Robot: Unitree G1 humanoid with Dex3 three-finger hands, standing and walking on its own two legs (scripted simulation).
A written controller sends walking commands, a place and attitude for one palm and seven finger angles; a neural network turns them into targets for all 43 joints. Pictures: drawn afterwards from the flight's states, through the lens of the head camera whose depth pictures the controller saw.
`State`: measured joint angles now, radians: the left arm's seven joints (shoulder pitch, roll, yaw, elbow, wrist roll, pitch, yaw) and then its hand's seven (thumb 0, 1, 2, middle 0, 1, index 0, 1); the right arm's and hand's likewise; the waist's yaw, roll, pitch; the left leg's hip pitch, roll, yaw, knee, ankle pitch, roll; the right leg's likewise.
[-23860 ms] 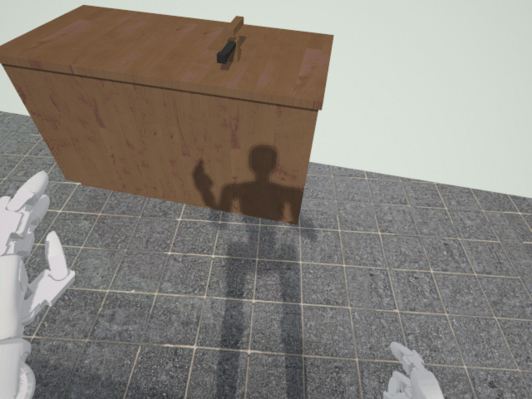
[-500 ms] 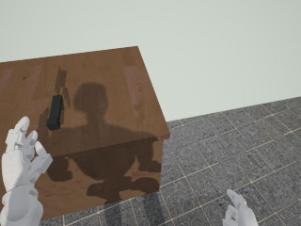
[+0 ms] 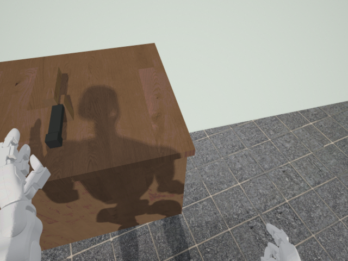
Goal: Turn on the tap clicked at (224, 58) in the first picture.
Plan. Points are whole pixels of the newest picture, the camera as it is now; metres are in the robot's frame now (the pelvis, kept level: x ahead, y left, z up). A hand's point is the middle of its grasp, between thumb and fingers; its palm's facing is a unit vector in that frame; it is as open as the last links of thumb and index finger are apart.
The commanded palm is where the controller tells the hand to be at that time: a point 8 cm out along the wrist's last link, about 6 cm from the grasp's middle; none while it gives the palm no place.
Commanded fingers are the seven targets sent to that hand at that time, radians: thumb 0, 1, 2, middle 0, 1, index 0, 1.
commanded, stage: reach beside the lever's end, fingers flat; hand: left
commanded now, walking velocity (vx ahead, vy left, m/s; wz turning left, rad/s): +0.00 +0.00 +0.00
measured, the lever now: (54, 140) +0.36 +0.33 +0.06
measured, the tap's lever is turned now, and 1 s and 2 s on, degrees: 0 0 16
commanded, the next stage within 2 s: push the lever round in 0.94 s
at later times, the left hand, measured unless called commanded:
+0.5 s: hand (47, 158) +0.31 +0.33 +0.05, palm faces +0.56 -0.82 -0.10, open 7.8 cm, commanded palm +0.27 +0.36 +0.06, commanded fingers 0.00 0.90 0.90 -0.15 -0.15 -0.15 -0.15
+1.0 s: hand (50, 157) +0.32 +0.33 +0.05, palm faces +0.55 -0.83 -0.10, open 7.8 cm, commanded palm +0.27 +0.36 +0.05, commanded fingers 0.00 0.90 0.90 -0.15 -0.15 -0.15 -0.15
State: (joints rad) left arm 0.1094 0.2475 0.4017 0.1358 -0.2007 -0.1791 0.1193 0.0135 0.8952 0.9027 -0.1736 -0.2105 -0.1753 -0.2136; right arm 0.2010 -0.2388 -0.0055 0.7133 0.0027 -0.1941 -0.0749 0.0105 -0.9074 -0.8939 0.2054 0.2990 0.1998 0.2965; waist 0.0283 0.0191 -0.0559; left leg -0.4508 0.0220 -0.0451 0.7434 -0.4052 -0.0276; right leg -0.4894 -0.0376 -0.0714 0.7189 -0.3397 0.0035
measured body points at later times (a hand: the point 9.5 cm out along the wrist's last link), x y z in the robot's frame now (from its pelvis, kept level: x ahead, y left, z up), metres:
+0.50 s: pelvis +0.00 +0.00 -0.01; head +0.05 +0.00 +0.44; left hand +0.28 +0.37 +0.06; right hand +0.12 -0.26 -0.12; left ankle -0.02 +0.14 -0.71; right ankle +0.01 -0.12 -0.71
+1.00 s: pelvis +0.00 +0.01 -0.01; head +0.05 +0.01 +0.43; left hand +0.28 +0.37 +0.05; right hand +0.11 -0.25 -0.12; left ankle -0.02 +0.14 -0.71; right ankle +0.01 -0.12 -0.71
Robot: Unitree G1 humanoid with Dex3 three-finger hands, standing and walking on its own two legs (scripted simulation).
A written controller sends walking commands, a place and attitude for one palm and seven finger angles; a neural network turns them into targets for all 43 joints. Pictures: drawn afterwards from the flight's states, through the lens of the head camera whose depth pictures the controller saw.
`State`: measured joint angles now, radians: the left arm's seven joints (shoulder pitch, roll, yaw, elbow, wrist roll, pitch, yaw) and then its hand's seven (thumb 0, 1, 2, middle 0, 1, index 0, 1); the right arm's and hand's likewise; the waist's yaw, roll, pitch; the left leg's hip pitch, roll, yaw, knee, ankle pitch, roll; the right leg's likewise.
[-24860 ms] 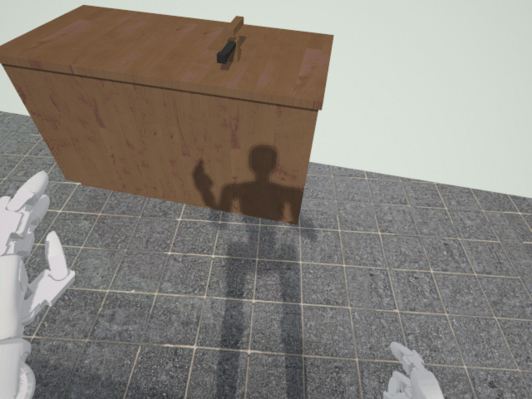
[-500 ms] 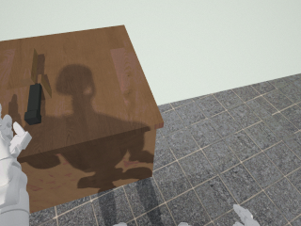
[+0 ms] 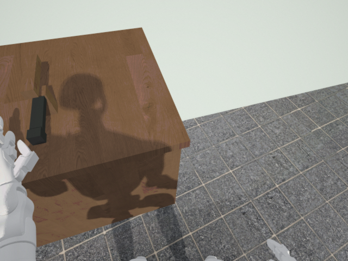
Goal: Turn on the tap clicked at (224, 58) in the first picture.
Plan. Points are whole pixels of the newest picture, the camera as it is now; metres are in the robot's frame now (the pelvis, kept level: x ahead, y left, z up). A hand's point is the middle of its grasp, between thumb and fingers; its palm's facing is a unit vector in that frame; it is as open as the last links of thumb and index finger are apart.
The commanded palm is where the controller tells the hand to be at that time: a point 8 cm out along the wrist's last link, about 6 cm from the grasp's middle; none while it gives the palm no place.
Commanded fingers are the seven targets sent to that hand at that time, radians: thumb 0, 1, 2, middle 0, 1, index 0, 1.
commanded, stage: push the lever round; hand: left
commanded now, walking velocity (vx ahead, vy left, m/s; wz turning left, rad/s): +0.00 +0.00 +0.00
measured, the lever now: (36, 136) +0.36 +0.33 +0.07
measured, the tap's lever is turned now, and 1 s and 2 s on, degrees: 0 16 36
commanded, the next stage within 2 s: none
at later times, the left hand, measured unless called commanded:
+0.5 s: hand (45, 152) +0.33 +0.30 +0.06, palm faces +0.56 -0.82 -0.10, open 7.6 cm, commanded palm +0.28 +0.33 +0.07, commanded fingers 0.00 0.90 0.90 -0.15 -0.15 -0.15 -0.15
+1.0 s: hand (60, 147) +0.34 +0.27 +0.06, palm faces +0.59 -0.80 -0.08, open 7.6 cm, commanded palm +0.29 +0.30 +0.07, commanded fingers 0.00 0.90 0.90 -0.15 -0.15 -0.15 -0.15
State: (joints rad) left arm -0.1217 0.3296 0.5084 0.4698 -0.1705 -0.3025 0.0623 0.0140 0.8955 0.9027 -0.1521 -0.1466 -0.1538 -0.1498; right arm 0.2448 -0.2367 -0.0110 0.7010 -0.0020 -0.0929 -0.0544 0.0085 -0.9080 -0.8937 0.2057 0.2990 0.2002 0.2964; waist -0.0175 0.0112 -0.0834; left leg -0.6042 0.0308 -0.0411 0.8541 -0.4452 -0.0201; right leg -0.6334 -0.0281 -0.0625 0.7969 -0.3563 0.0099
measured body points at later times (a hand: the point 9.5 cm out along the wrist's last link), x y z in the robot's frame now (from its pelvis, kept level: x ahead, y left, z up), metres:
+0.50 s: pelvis +0.00 -0.01 +0.00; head +0.06 +0.00 +0.45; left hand +0.29 +0.34 +0.07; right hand +0.13 -0.26 -0.11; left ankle -0.02 +0.13 -0.70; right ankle +0.02 -0.13 -0.70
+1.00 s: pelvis +0.00 -0.01 +0.00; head +0.06 -0.01 +0.45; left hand +0.30 +0.31 +0.07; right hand +0.13 -0.26 -0.11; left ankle -0.02 +0.13 -0.70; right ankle +0.02 -0.13 -0.70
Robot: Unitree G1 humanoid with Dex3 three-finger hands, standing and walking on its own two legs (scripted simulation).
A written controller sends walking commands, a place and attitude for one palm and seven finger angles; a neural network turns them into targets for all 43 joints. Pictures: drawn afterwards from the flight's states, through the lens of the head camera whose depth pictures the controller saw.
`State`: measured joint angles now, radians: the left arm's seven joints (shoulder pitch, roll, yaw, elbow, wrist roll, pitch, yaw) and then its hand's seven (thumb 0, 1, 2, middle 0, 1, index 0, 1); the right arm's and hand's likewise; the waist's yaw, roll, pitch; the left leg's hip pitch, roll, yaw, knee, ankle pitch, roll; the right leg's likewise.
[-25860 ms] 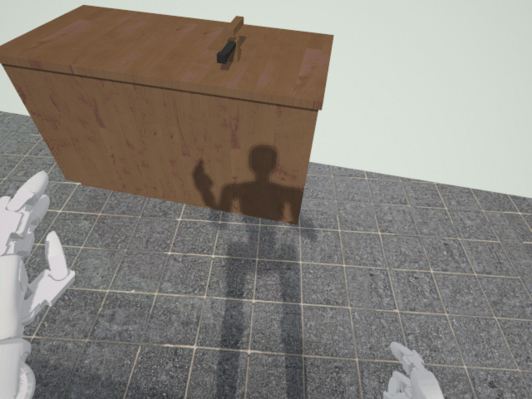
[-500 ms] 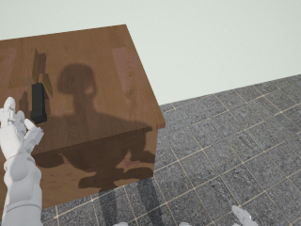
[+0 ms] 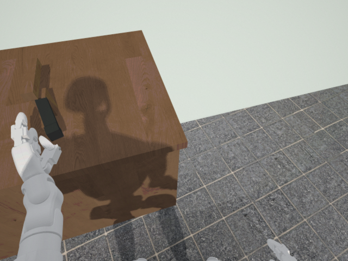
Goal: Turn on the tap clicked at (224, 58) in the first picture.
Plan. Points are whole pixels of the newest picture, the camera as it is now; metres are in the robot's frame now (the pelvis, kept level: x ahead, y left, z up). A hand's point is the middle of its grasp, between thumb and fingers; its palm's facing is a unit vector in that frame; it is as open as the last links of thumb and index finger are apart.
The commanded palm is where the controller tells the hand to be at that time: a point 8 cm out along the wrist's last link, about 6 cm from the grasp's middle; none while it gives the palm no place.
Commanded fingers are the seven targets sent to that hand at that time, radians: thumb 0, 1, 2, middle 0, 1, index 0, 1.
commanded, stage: push the lever round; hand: left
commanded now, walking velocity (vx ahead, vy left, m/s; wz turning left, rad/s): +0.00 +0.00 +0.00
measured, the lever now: (54, 131) +0.38 +0.30 +0.07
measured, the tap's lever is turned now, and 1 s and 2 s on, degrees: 16 36 57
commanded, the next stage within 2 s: none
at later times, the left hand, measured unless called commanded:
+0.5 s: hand (72, 143) +0.36 +0.25 +0.06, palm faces +0.67 -0.74 -0.08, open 7.5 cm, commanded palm +0.31 +0.27 +0.07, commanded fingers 0.00 0.90 0.90 -0.15 -0.15 -0.15 -0.15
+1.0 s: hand (88, 136) +0.38 +0.22 +0.06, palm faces +0.74 -0.66 -0.08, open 7.5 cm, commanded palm +0.33 +0.24 +0.07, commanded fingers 0.00 0.90 0.90 -0.15 -0.15 -0.15 -0.15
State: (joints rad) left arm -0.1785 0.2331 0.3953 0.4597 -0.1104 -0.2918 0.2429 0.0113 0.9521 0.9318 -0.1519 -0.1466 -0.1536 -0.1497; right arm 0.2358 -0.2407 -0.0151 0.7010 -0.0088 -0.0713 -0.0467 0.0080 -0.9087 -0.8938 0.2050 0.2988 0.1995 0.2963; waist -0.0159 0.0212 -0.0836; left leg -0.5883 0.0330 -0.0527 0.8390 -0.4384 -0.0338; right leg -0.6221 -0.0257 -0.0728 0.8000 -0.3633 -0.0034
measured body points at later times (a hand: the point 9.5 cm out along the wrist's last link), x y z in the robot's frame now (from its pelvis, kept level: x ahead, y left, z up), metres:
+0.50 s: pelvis +0.00 +0.00 +0.00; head +0.05 +0.01 +0.45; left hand +0.32 +0.29 +0.07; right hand +0.13 -0.24 -0.11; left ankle -0.01 +0.14 -0.70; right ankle +0.02 -0.12 -0.70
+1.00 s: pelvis -0.01 +0.00 +0.00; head +0.04 +0.01 +0.45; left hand +0.33 +0.25 +0.07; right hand +0.12 -0.24 -0.12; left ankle -0.01 +0.14 -0.70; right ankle +0.02 -0.12 -0.70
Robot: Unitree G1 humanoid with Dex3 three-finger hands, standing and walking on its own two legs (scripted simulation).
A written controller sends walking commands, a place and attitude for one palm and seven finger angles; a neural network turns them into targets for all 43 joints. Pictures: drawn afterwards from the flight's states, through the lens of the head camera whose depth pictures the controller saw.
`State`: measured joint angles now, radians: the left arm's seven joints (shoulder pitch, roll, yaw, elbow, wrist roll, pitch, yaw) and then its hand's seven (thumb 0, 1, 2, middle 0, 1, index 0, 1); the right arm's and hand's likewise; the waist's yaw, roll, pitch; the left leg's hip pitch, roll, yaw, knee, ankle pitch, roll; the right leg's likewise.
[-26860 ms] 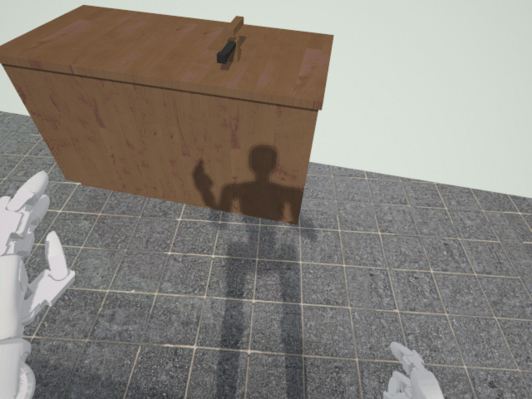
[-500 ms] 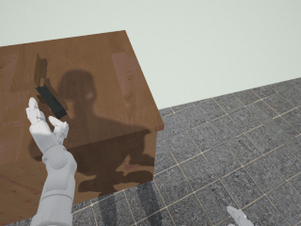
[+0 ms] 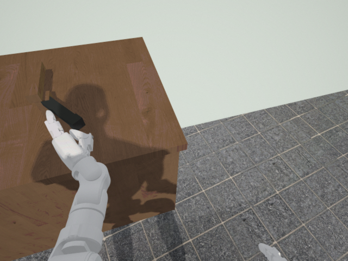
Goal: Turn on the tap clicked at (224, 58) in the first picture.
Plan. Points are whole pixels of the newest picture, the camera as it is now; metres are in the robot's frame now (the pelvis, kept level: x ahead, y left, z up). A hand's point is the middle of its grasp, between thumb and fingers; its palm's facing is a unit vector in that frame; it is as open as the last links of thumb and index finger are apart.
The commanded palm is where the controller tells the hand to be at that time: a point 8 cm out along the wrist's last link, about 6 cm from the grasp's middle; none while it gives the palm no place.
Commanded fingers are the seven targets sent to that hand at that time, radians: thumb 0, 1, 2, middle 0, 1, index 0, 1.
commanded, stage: push the lever round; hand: left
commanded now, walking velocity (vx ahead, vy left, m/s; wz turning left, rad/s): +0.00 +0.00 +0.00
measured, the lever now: (76, 122) +0.42 +0.26 +0.07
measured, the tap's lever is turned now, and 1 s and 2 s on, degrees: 36 57 61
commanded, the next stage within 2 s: lift the hand up off the lever in 1.20 s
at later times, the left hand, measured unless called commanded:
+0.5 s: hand (108, 126) +0.42 +0.18 +0.06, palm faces +0.78 -0.62 -0.10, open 7.7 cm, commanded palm +0.37 +0.20 +0.07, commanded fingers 0.00 0.90 0.90 -0.15 -0.15 -0.15 -0.15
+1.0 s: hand (117, 115) +0.45 +0.17 +0.06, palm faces +0.82 -0.56 -0.15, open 8.0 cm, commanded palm +0.40 +0.19 +0.07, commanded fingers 0.00 0.90 0.90 -0.15 -0.15 -0.15 -0.15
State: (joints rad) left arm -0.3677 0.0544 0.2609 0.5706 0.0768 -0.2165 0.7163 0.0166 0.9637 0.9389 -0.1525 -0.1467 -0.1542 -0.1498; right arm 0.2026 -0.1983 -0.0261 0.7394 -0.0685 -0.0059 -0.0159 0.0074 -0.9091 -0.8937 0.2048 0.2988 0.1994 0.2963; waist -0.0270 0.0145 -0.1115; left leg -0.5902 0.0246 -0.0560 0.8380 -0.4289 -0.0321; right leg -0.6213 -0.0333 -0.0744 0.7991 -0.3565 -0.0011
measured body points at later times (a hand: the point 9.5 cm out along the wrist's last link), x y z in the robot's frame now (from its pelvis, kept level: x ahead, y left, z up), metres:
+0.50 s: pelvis +0.00 -0.01 +0.00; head +0.04 +0.00 +0.44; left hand +0.37 +0.21 +0.07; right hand +0.10 -0.25 -0.13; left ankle -0.01 +0.14 -0.70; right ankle +0.02 -0.12 -0.70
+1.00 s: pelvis +0.00 -0.02 -0.01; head +0.06 -0.02 +0.44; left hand +0.41 +0.19 +0.07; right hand +0.06 -0.27 -0.14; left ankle -0.01 +0.14 -0.70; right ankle +0.02 -0.12 -0.70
